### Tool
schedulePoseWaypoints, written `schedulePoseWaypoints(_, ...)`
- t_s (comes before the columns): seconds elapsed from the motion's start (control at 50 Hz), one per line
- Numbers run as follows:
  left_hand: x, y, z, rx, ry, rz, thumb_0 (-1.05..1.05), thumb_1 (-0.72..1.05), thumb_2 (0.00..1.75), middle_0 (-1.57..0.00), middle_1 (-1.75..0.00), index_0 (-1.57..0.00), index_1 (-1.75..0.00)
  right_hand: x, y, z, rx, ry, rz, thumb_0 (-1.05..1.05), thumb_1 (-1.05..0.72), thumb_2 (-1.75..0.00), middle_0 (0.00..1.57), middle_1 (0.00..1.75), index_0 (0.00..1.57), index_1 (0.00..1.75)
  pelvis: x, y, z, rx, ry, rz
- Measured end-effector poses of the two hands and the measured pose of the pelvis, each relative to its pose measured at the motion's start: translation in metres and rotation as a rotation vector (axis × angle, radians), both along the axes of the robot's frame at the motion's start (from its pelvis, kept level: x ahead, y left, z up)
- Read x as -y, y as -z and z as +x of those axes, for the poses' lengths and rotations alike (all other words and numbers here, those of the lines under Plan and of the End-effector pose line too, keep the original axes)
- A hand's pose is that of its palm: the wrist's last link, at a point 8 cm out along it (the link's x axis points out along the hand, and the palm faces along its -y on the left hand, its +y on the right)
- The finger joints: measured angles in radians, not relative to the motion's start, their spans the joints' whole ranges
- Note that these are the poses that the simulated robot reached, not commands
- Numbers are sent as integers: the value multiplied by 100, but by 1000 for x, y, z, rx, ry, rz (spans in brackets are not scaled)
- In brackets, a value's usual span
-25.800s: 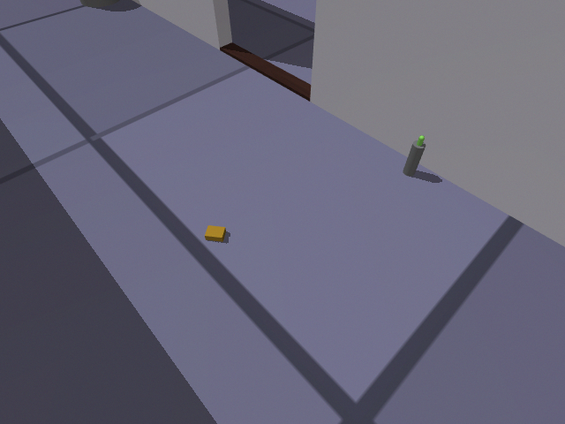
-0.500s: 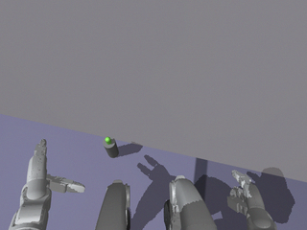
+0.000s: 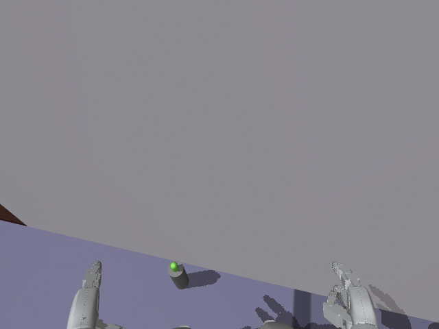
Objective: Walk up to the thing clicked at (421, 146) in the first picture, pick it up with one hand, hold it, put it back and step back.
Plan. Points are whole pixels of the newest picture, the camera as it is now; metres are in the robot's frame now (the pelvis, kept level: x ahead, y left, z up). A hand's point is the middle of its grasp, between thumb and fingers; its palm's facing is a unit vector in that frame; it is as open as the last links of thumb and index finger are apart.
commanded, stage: home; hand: left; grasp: from the side
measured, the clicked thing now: (178, 273) +0.40 +0.17 -0.60
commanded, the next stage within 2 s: stand in 1.66 s
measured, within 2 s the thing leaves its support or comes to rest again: neither
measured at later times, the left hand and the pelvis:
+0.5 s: hand (129, 308) +0.18 +0.17 -0.05, palm faces +0.11 -0.95 -0.30, open 17.7 cm; pelvis +0.01 -0.01 +0.00, yaw +1 degrees
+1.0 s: hand (128, 311) +0.17 +0.17 -0.05, palm faces +0.11 -0.95 -0.28, open 17.5 cm; pelvis +0.01 -0.01 +0.01, yaw +1 degrees
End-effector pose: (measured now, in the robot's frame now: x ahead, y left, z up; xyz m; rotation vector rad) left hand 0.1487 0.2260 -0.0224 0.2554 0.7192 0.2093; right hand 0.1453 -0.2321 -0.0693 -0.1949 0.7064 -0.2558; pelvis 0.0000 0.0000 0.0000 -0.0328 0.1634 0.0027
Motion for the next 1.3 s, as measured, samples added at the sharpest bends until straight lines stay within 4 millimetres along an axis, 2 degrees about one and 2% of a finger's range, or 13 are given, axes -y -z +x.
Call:
schedulePoseWaypoints(0.2,3,4,-5,-27,-18,-12,-1,-58,4,-5,-5,-5,-5,5,-9,15,33,-51,-32,1,-89,-90,20,30,20,30,7,-3,1,14,-11,5)
schedulePoseWaypoints(0.46,10,0,6,-15,-10,-9,-1,-59,3,-5,-5,-5,-5,15,-3,9,-1,-29,-27,1,-90,-90,20,30,20,30,13,-5,8,18,-11,8)
schedulePoseWaypoints(0.74,15,3,3,-36,-13,-19,-1,-58,4,-5,-5,-6,-5,20,-3,9,-6,-26,-30,1,-90,-90,20,30,20,30,16,-5,8,16,-11,11)
schedulePoseWaypoints(0.96,11,0,2,-22,-12,-22,-1,-57,5,-5,-6,-6,-5,16,-8,11,19,-31,-36,1,-90,-90,20,30,20,30,13,-6,6,25,-11,9)
schedulePoseWaypoints(1.3,5,0,1,-16,-11,-16,-1,-56,5,-5,-6,-6,-5,6,-4,5,4,-37,-24,1,-90,-90,20,30,20,30,8,-6,4,26,-10,6)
